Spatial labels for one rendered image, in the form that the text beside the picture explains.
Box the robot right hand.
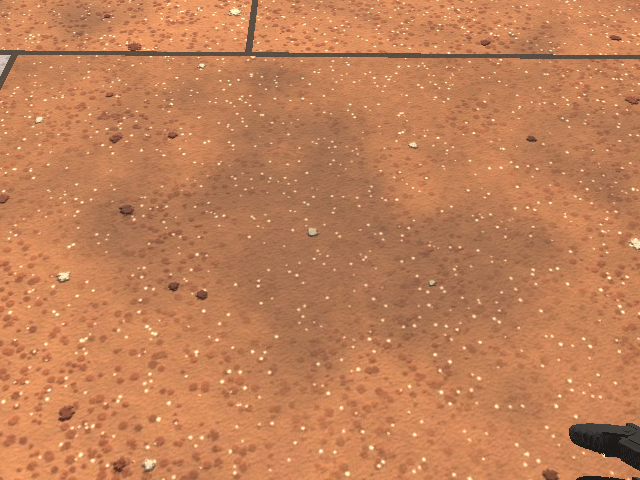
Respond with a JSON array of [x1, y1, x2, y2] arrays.
[[569, 423, 640, 480]]

